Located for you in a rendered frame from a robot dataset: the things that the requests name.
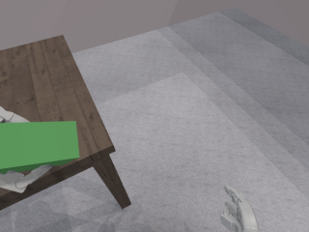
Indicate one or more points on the left robot hand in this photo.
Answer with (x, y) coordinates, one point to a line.
(13, 180)

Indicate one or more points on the table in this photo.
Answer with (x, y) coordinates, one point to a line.
(41, 82)

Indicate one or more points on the right robot hand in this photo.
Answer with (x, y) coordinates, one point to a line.
(241, 217)

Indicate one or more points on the sponge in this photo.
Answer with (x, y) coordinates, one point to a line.
(28, 145)

